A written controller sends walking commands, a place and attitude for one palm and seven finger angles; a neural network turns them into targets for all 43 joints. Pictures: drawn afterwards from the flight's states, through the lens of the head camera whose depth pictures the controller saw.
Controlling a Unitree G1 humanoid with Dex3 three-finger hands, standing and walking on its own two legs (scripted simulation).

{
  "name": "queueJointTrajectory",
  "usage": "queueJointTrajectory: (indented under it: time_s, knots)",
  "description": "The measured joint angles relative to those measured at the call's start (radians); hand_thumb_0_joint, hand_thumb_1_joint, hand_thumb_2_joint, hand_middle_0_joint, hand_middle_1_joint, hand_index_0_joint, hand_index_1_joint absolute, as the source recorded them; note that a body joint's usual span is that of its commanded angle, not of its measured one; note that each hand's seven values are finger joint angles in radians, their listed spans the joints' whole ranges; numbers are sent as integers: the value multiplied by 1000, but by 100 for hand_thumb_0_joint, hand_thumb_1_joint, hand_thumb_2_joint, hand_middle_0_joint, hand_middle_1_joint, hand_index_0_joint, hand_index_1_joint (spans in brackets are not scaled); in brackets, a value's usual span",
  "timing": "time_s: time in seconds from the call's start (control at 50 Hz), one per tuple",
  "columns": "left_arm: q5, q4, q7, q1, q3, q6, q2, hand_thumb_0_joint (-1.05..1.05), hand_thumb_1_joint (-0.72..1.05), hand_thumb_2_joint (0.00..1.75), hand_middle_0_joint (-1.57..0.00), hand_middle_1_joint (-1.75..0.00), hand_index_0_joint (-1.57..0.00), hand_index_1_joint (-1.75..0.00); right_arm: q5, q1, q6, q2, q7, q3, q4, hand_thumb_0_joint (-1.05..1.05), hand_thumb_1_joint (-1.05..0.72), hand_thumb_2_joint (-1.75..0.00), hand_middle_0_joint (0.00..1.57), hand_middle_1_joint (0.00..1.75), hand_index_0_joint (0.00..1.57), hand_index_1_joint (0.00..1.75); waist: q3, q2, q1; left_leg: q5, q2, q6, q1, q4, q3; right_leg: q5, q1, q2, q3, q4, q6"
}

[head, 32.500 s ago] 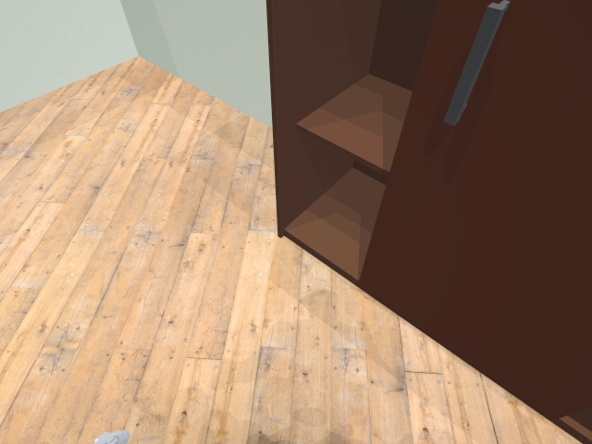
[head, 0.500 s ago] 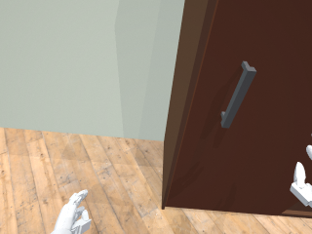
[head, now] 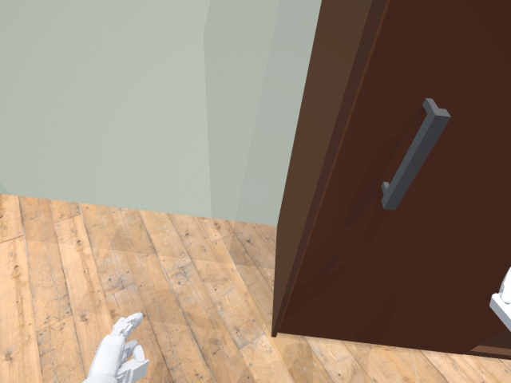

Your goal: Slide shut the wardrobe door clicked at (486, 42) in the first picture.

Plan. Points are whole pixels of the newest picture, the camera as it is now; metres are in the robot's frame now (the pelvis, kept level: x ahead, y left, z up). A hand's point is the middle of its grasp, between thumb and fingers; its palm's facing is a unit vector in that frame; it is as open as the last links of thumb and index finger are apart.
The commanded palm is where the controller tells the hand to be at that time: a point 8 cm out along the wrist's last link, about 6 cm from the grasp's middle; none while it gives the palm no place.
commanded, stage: step back with the hand held close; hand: right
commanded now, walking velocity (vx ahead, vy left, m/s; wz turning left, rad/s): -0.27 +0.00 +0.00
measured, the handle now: (407, 157) +0.43 -0.24 +0.17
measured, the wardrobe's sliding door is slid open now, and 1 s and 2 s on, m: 0.00 0.00 0.00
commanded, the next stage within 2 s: stop stepping back and stand still in 1.08 s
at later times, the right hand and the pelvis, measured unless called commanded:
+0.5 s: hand out of the picture +0.14 -0.33 +0.14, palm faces +0.45 +0.77 -0.45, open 7.4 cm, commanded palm +0.08 -0.36 +0.17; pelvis -0.06 -0.06 -0.02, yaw +1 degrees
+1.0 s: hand out of the picture +0.02 -0.37 +0.16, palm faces +0.57 +0.74 -0.36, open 7.5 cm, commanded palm -0.03 -0.38 +0.17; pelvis -0.16 -0.08 -0.02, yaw -2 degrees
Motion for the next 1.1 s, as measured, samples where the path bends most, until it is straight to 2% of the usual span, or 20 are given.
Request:
queueJointTrajectory:
  time_s: [0.06,0.12,0.18,0.28,0.38,0.48,0.6,0.66,0.76,0.8,0.86,0.92,0.98,1.02,1.04,1.06,1.1]
  knots:
    - [-7,-23,1,-5,2,19,8,1,91,90,-21,-30,-20,-30,-11,9,-4,-4,-7,-3,-8,2,-89,-90,21,30,21,30,-13,6,7,-5,-3,-2,-62,38,-12,-11,-60,2,21,46,-3]
    - [-12,-45,8,-4,9,31,22,1,91,90,-21,-30,-20,-30,-16,28,2,-4,-13,17,-31,2,-89,-90,21,30,21,30,-22,4,25,-20,4,-11,-109,84,-20,-25,-87,10,24,55,6]
    - [-15,-59,18,-5,15,47,27,1,91,90,-20,-30,-20,-30,-17,50,6,-22,-14,24,-65,2,-89,-90,21,30,21,30,-22,8,42,-30,21,-26,-141,121,-28,-21,-107,25,14,67,-9]
    - [-17,-82,30,-1,14,75,16,1,91,90,-20,-30,-20,-30,-11,83,-1,-80,-20,-21,-106,2,-88,-90,22,30,21,30,-20,24,57,-27,41,-45,-182,158,-42,-10,-135,42,-4,81,-30]
    - [-15,-93,31,13,0,74,5,1,91,90,-20,-30,-20,-30,-10,91,-10,-96,-30,-60,-101,2,-88,-90,22,30,21,30,-23,34,44,-8,56,-63,-217,178,-52,13,-162,55,-17,86,-52]
    - [-8,-90,30,28,-12,52,-1,1,91,90,-21,-30,-20,-30,-34,58,-18,-50,-34,-53,-74,2,-89,-90,22,30,21,30,-18,33,24,-9,64,-83,-250,222,-60,24,-194,68,-17,117,-74]
    - [0,-78,25,48,-14,31,-14,1,90,90,-21,-30,-20,-30,-70,-16,-31,-5,-33,-38,-65,2,-89,-90,21,30,21,30,-3,48,33,-24,59,-78,-275,268,-78,-22,-239,85,-6,170,-81]
    - [5,-69,21,47,-15,21,-19,1,90,90,-21,-30,-20,-30,-69,-14,-52,-10,-36,-50,-104,2,-88,-90,22,30,21,30,4,64,37,6,68,-78,-290,274,-75,-46,-264,86,-13,190,-75]
    - [9,-63,14,31,-9,3,-18,1,90,90,-21,-30,-20,-30,-65,14,-90,-28,-44,-82,-156,2,-88,-90,22,30,21,30,14,73,31,6,70,-82,-324,284,-80,-66,-300,78,-33,208,-72]
    - [11,-69,17,27,-3,-8,-13,1,90,90,-21,-30,-20,-30,-69,0,-99,-32,-44,-88,-155,2,-88,-90,21,30,21,30,26,62,32,-46,59,-85,-342,329,-89,-17,-308,68,-41,202,-88]
    - [15,-60,18,29,13,-26,-13,1,90,90,-21,-30,-20,-30,-66,-34,-101,-39,-39,-87,-135,2,-88,-90,22,30,21,30,26,32,41,-157,32,-89,-328,487,-101,125,-317,47,-46,175,-112]
    - [11,-35,5,17,16,-33,-31,1,90,90,-21,-30,-20,-30,-49,-20,-105,-32,-37,-101,-111,2,-88,-90,21,30,21,30,-8,36,16,-240,23,-87,-266,554,-110,144,-326,44,-68,132,-120]
    - [15,-31,-6,2,6,-43,-54,1,91,90,-21,-30,-20,-30,-25,5,-91,-15,-39,-99,-105,2,-89,-90,21,30,21,30,-44,46,-5,-309,21,-68,-154,440,-89,202,-334,31,-99,39,-93]
    - [16,-37,-15,-16,-2,-49,-65,1,90,90,-21,-30,-20,-30,-13,-2,-82,-10,-43,-84,-114,2,-89,-90,21,30,21,30,-56,62,-16,-318,26,-35,-75,278,-88,224,-359,27,-121,-7,-36]
    - [16,-37,-20,-33,-4,-49,-66,1,90,90,-21,-30,-20,-30,-11,-15,-83,-3,-44,-71,-118,2,-89,-90,21,30,21,30,-51,63,-24,-270,25,-21,-64,213,-102,198,-382,19,-127,3,5]
    - [15,-24,-22,-49,-5,-46,-64,1,90,90,-21,-30,-20,-30,-13,-33,-83,7,-46,-49,-117,2,-89,-90,21,30,21,30,-38,56,-31,-227,16,-29,-68,196,-110,117,-399,12,-111,49,42]
    - [14,8,-22,-58,-13,-36,-72,1,90,90,-21,-30,-20,-30,-27,-54,-86,2,-47,-15,-123,2,-89,-90,21,30,21,30,-27,85,-40,-177,29,-54,-64,174,-139,-65,-413,33,-55,234,67]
